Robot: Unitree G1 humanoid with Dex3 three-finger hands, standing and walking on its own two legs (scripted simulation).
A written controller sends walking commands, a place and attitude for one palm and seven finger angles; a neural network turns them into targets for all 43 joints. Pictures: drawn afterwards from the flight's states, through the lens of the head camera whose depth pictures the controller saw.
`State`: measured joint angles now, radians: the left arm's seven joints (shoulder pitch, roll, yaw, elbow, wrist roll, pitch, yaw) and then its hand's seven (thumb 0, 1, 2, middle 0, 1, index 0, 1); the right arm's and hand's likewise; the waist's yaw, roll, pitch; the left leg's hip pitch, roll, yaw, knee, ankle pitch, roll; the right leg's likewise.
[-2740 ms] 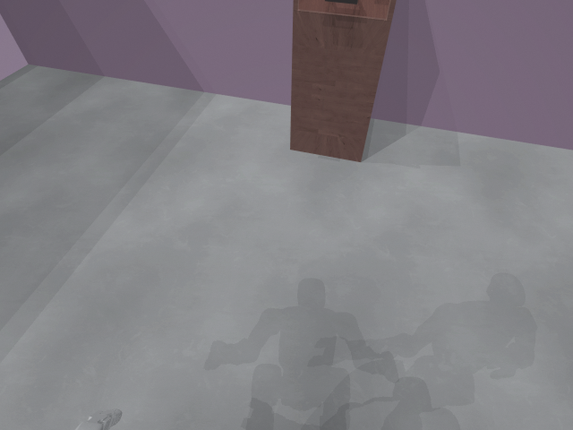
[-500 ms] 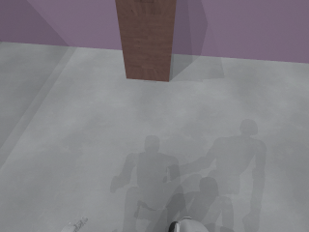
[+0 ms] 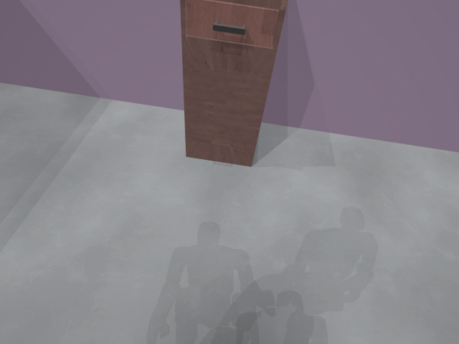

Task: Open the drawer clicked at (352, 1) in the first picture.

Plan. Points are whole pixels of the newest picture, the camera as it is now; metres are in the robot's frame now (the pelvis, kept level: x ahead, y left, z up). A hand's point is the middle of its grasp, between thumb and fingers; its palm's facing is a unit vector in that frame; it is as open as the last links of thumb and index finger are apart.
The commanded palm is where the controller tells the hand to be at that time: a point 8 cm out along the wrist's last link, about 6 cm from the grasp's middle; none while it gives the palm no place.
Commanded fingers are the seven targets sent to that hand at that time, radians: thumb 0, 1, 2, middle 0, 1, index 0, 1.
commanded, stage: walk to a spot facing it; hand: left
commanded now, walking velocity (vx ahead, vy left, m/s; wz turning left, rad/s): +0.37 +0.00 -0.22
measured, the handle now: (229, 26) +1.20 +0.10 +0.05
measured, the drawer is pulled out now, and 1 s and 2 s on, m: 0.00 0.00 0.00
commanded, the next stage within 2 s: take the last steps up to it in 0.50 s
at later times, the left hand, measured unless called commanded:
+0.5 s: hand (193, 249) +0.36 +0.11 -0.17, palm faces -0.13 -0.98 -0.18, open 7.4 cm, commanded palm none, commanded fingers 0.00 0.90 0.90 -0.20 -0.30 -0.20 -0.30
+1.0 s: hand (178, 224) +0.43 +0.16 -0.18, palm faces -0.02 -0.99 -0.13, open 7.4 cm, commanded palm none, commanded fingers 0.00 0.90 0.90 -0.20 -0.30 -0.20 -0.30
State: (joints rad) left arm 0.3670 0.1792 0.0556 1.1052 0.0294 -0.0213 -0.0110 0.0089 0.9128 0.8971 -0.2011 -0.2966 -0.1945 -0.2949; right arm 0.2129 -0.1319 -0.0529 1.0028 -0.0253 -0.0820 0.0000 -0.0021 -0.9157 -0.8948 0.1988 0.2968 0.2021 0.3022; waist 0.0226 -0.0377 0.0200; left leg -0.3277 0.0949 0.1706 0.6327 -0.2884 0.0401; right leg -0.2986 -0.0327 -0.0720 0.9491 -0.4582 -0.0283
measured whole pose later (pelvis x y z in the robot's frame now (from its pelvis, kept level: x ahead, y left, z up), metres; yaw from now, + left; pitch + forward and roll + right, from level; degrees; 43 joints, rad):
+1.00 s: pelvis +0.43 -0.01 +0.01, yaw -4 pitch -1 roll -1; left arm 0.30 0.17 0.06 1.11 0.03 -0.01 -0.01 0.01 0.91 0.90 -0.20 -0.30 -0.19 -0.29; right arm 0.25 -0.15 -0.05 1.04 -0.02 -0.07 -0.02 0.00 -0.93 -0.89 0.20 0.30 0.20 0.30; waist 0.01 -0.04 0.05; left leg -0.27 0.05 0.18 0.52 -0.23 0.06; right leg -0.41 -0.09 -0.08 1.15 -0.38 0.00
